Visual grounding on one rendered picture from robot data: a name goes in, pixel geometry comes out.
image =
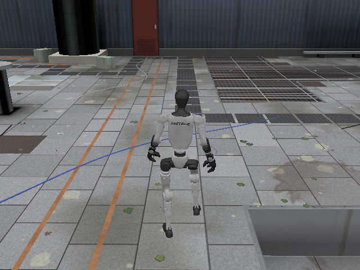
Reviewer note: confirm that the humanoid robot head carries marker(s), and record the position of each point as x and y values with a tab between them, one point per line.
181	98

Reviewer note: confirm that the right robot forearm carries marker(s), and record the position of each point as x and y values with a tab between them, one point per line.
208	151

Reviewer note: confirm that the left robot thigh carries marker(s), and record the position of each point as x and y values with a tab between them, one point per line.
165	171

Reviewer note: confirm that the left robot forearm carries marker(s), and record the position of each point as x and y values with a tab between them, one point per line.
153	146

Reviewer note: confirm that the left robot upper arm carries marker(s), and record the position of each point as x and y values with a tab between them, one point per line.
160	127

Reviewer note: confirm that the robot right hand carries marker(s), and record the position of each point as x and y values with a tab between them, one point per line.
211	164

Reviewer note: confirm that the right robot upper arm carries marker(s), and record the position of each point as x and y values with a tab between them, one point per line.
201	129

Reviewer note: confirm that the robot left hand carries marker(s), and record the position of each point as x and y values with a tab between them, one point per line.
149	155

